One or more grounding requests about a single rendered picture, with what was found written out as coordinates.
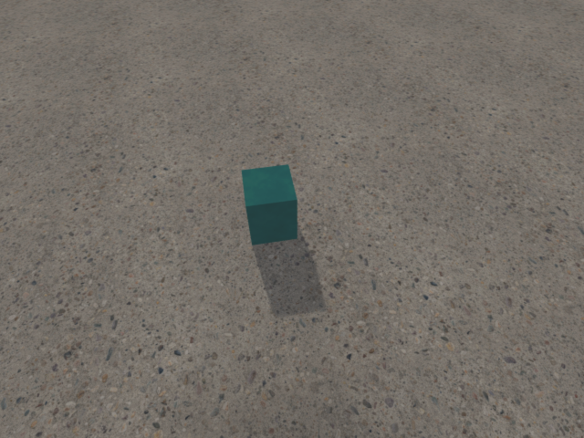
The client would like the carton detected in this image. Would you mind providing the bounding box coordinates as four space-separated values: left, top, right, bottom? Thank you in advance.
242 164 297 245

